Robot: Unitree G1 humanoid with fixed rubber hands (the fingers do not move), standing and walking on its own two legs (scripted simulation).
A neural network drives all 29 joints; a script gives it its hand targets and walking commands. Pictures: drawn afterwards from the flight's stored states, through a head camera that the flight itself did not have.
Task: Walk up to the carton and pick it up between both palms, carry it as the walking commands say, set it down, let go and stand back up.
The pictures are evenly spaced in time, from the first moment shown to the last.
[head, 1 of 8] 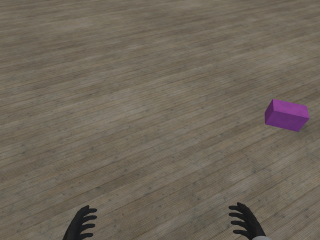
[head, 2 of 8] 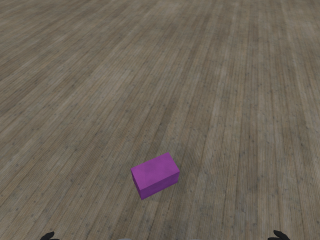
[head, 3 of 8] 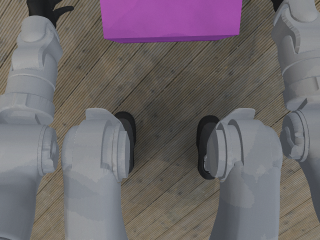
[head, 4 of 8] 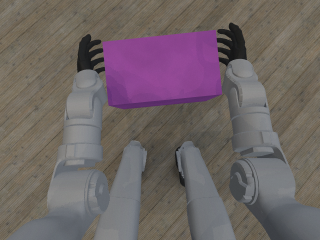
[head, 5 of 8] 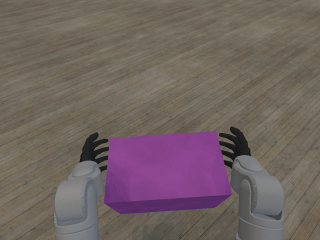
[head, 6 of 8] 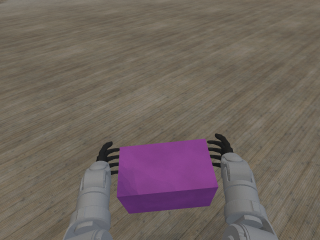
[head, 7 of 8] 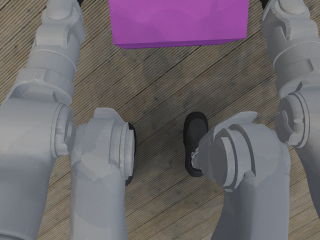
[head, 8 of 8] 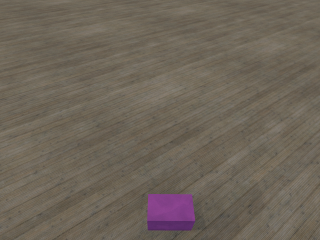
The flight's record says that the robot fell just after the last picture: no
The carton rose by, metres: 0.72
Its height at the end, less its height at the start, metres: +0.00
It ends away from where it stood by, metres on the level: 0.36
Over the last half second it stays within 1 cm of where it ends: yes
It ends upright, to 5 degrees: yes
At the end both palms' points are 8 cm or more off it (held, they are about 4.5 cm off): yes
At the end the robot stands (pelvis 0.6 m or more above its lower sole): yes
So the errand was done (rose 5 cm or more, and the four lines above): yes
